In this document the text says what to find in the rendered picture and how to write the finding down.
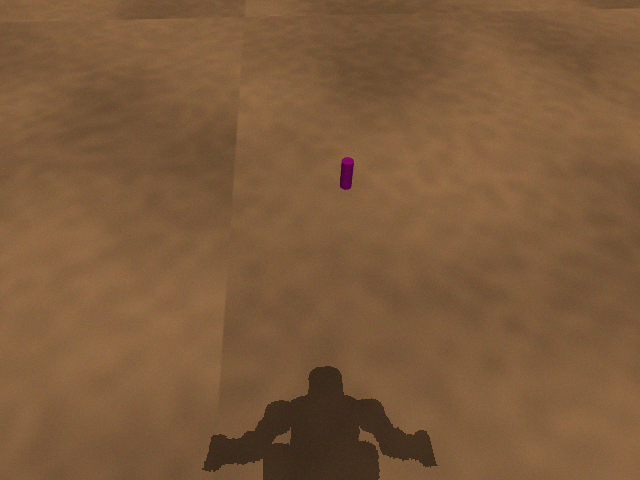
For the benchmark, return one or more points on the can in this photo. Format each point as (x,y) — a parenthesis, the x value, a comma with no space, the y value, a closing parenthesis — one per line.
(346,173)

